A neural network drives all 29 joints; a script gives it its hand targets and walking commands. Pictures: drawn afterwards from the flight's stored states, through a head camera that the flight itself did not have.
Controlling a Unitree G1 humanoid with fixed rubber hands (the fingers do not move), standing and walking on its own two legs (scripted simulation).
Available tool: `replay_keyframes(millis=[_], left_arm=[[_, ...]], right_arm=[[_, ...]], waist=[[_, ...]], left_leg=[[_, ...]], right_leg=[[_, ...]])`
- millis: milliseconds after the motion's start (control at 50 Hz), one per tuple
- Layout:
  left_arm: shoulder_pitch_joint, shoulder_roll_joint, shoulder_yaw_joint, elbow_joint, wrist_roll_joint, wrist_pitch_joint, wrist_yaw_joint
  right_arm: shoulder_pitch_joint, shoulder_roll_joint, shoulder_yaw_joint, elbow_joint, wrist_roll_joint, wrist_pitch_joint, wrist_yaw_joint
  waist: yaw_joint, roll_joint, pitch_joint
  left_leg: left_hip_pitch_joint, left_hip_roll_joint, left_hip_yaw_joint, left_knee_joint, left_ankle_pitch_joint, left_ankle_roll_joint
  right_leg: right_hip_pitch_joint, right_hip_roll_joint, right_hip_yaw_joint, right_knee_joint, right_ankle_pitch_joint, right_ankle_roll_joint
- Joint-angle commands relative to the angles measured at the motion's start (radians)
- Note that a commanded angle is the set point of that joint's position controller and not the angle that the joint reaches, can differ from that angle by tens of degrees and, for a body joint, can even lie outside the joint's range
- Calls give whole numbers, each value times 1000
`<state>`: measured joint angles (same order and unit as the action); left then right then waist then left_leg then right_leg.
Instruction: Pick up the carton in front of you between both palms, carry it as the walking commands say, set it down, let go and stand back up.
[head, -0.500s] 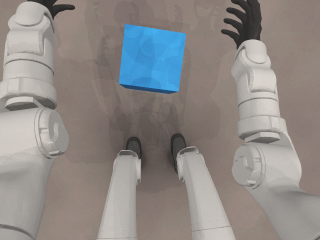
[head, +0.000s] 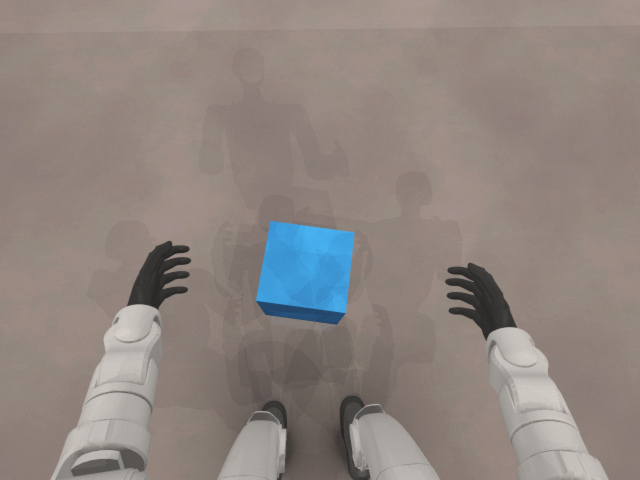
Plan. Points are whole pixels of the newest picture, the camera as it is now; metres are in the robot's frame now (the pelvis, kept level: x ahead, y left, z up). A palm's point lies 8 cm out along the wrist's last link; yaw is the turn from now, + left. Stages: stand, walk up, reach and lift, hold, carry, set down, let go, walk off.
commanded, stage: let go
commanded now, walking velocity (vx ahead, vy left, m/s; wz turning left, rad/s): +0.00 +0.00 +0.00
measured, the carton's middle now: (306, 277) +0.47 +0.01 -0.62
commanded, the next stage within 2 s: stand in 0.82 s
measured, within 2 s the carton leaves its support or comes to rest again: neither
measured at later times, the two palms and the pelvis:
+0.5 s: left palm (99, 417) +0.20 +0.24 -0.03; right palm (536, 394) +0.19 -0.23 -0.03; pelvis +0.03 +0.00 +0.04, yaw -1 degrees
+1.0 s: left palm (61, 446) +0.17 +0.28 -0.05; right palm (573, 404) +0.18 -0.27 -0.04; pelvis +0.03 +0.00 +0.03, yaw -1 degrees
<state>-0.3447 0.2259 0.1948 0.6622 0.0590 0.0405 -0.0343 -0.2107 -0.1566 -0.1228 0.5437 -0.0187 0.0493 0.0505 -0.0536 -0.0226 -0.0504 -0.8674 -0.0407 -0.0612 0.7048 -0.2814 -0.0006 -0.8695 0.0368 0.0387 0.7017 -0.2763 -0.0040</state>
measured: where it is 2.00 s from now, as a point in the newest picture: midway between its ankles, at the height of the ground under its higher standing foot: (314, 456)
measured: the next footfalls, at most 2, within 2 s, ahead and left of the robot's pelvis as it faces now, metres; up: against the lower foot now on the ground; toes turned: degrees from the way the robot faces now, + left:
none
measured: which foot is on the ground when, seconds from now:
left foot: down 0.00-1.00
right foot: down 0.00-1.00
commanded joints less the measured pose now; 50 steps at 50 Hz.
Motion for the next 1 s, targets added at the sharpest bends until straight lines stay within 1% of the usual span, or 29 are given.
replay_keyframes(millis=[0,120,200,300,400,520,580,660,680,700,720,800,820,840,860,880,900,920,980], left_arm=[[48,92,-2,-117,-14,-38,1],[265,91,-43,-183,-37,-64,1],[385,78,-75,-216,-47,-61,-3],[493,68,-103,-264,-48,-29,-8],[515,71,-123,-304,-52,17,-23],[512,74,-134,-331,-55,67,-37],[515,73,-134,-337,-51,82,-39],[522,72,-129,-340,-43,92,-37],[578,77,-125,-276,-63,60,-16],[566,78,-128,-300,-58,53,-5],[557,80,-133,-305,-57,51,-1],[531,86,-140,-314,-63,53,2],[537,216,-95,-180,-14,27,36],[551,228,-92,-175,-7,12,46],[538,215,-95,-163,-7,0,45],[531,206,-99,-149,-6,-10,43],[526,196,-100,-137,-8,-18,44],[520,197,-103,-125,-10,-25,40],[520,208,-104,-89,-16,-35,37]], right_arm=[[76,-90,13,-118,16,-38,0],[278,-112,52,-183,32,-57,0],[353,-123,65,-204,44,-52,5],[396,-141,71,-204,42,-27,17],[396,-148,62,-200,24,17,23],[402,-152,46,-198,-1,64,18],[400,-151,43,-202,-4,78,18],[394,-148,45,-212,-1,84,20],[347,-181,50,-280,-12,136,-9],[383,-171,57,-255,-11,149,-20],[382,-168,61,-261,-10,155,-26],[370,-156,78,-262,-3,174,-38],[341,-271,42,-116,-15,89,-73],[364,-266,42,-101,-22,51,-81],[358,-258,44,-79,-28,26,-79],[352,-260,43,-57,-28,7,-76],[343,-260,43,-40,-27,-8,-74],[335,-267,42,-25,-26,-18,-68],[327,-277,49,23,-23,-38,-63]], waist=[[12,25,-474],[16,5,-336],[27,27,-212],[45,54,-67],[51,41,38],[40,3,94],[42,5,101],[50,23,96],[52,2,37],[61,25,49],[57,26,54],[57,31,77],[67,84,112],[58,66,107],[56,56,100],[56,52,96],[57,52,88],[57,52,64],[57,31,18]], left_leg=[[354,0,27,-86,249,-2],[514,2,26,-171,270,-1],[620,4,29,-237,276,-9],[705,6,32,-304,270,-16],[736,8,36,-335,210,-16],[762,8,40,-336,188,-13],[766,8,40,-331,197,-13],[769,7,39,-326,222,-14],[811,9,36,-294,290,-10],[801,5,36,-288,303,-13],[800,5,35,-287,298,-12],[790,5,40,-290,262,-8],[637,62,-2,-270,95,-21],[645,69,-21,-276,20,-14],[632,74,-35,-285,-49,-12],[630,79,-46,-294,-82,-6],[629,84,-53,-294,-87,-1],[638,89,-55,-290,-52,2],[670,96,-52,-265,102,3]], right_leg=[[464,-16,4,-73,346,41],[600,-14,5,-159,379,40],[655,-8,-1,-229,353,36],[712,0,-10,-296,296,27],[734,3,-20,-324,212,19],[756,4,-25,-327,192,18],[770,3,-26,-323,200,15],[790,1,-23,-318,220,12],[793,24,-27,-287,216,28],[786,22,-28,-281,216,26],[772,22,-26,-278,212,25],[742,21,-19,-276,194,25],[636,-53,24,-285,117,32],[634,-69,47,-293,76,23],[613,-71,58,-298,9,19],[605,-71,64,-302,-31,14],[607,-68,66,-296,-34,10],[621,-69,65,-288,2,6],[652,-81,70,-274,133,3]])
